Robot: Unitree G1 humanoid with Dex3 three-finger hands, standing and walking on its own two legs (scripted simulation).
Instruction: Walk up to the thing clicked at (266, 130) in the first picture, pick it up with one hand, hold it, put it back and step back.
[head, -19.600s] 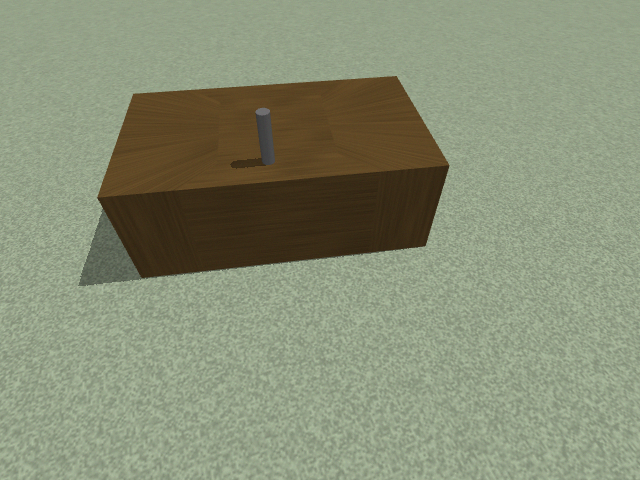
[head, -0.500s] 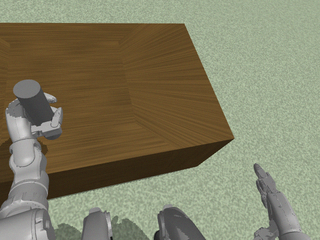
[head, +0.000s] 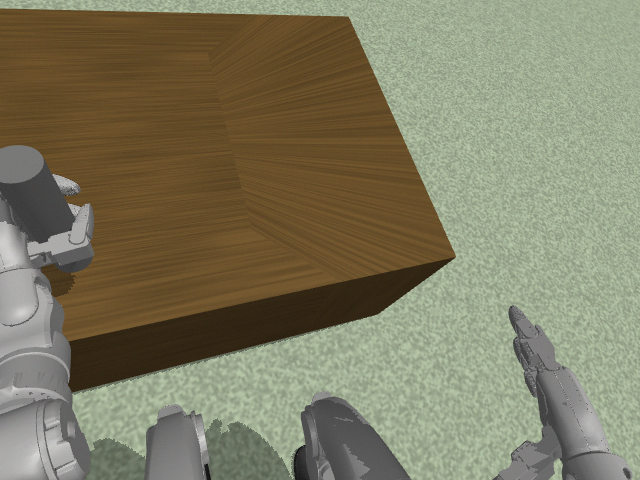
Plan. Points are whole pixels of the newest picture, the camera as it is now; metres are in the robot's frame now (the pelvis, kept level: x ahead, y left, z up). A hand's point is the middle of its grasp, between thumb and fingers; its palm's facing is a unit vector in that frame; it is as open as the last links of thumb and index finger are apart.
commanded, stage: lower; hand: left
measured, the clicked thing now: (49, 218) +0.47 +0.23 -0.03
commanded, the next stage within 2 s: loosen in 1.02 s
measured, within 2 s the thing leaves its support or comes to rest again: rests again in 0.82 s
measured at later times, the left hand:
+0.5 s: hand (73, 232) +0.48 +0.22 -0.09, palm faces +0.23 -0.97 -0.04, open 6.0 cm
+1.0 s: hand (84, 240) +0.48 +0.22 -0.11, palm faces +0.23 -0.97 -0.04, open 6.0 cm
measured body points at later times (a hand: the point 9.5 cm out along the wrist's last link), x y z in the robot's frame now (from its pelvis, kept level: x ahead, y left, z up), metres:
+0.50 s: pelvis +0.00 +0.00 -0.02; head +0.18 +0.09 +0.38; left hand +0.46 +0.27 -0.08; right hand +0.17 -0.26 +0.05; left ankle +0.06 +0.12 -0.58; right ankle +0.01 -0.13 -0.58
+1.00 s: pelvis -0.01 +0.01 -0.04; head +0.18 +0.10 +0.36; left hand +0.46 +0.27 -0.11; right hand +0.17 -0.25 +0.05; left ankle +0.06 +0.12 -0.58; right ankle +0.01 -0.13 -0.58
